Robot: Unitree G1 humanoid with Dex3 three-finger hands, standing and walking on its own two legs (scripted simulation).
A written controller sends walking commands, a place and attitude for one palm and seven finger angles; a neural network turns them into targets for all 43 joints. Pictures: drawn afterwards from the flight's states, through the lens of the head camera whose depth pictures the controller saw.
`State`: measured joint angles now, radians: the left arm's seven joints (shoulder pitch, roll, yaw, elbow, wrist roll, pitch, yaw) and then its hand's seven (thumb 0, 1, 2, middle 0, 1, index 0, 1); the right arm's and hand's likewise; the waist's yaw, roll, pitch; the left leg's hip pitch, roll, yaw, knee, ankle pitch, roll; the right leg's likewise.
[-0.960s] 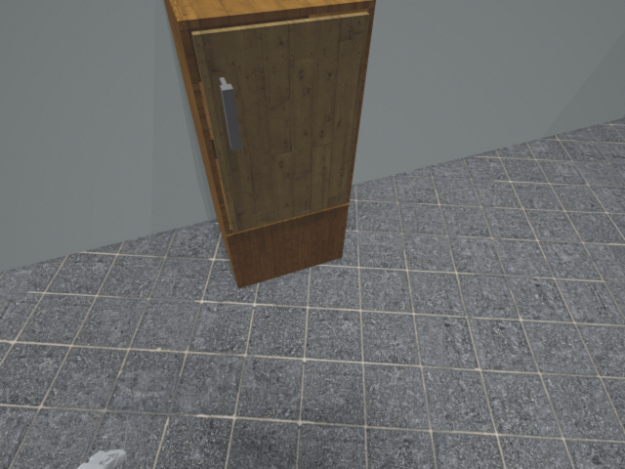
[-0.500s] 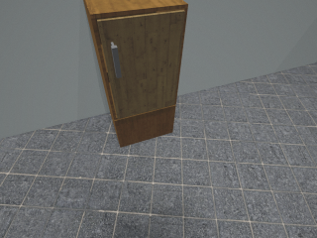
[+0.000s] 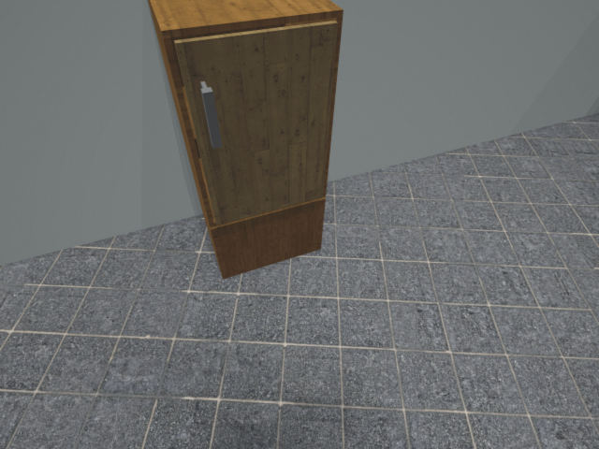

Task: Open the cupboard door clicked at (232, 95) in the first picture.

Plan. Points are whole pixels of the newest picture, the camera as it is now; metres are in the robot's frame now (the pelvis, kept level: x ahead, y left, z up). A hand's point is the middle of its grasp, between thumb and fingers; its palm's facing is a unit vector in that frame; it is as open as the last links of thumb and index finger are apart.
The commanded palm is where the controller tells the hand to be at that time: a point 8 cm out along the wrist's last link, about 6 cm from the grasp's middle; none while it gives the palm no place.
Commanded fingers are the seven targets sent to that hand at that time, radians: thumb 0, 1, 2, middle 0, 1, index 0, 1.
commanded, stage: look at it before walking up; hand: left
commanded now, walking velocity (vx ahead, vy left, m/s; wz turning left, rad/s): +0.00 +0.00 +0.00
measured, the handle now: (210, 115) +0.85 +0.27 -0.01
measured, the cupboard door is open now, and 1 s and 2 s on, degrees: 0 0 0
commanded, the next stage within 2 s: turn to face it in 0.48 s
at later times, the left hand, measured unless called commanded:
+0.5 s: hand out of the picture +0.08 +0.25 -0.15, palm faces -0.03 -0.94 -0.34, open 7.4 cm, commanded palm none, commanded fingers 0.00 0.90 0.90 -0.20 -0.30 -0.20 -0.30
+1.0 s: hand out of the picture +0.02 +0.25 -0.20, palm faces +0.17 -0.96 -0.22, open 7.4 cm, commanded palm none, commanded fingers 0.00 0.90 0.90 -0.20 -0.30 -0.20 -0.30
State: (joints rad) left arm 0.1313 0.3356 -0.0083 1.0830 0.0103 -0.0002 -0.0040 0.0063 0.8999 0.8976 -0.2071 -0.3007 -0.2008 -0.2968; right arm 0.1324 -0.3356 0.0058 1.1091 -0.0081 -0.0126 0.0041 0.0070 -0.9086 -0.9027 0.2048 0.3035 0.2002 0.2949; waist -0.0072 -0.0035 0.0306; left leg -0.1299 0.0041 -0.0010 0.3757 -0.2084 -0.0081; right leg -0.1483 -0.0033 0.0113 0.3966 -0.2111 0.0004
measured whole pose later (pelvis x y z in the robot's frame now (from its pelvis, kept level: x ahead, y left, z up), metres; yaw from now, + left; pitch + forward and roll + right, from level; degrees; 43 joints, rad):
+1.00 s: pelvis -0.02 +0.03 -0.03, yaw +12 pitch -2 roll -1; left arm 0.17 0.26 0.03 0.96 0.02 0.06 0.02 0.00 0.90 0.90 -0.21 -0.30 -0.20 -0.30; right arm 0.22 -0.22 -0.03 0.99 -0.01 0.03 0.02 0.01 -0.91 -0.90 0.20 0.30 0.20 0.29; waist -0.03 -0.05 0.10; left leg -0.33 -0.01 0.05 0.67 -0.31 0.02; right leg -0.32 -0.12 -0.10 0.79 -0.45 0.05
